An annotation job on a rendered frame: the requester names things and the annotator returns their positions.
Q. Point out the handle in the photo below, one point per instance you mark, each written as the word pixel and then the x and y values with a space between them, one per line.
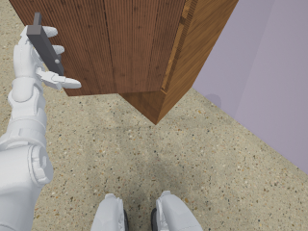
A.
pixel 42 44

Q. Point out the robot left forearm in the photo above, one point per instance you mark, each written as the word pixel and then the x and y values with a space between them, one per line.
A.
pixel 28 120

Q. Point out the robot left shin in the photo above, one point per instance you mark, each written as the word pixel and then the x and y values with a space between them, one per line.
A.
pixel 121 226

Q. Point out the robot left upper arm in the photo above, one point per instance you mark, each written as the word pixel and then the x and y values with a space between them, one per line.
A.
pixel 24 171

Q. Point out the left robot thigh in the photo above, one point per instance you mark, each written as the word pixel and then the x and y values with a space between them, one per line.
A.
pixel 108 215

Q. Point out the cupboard door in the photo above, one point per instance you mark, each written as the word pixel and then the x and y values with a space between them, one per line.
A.
pixel 110 46

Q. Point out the robot left hand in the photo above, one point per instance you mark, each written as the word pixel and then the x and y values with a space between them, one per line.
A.
pixel 26 62

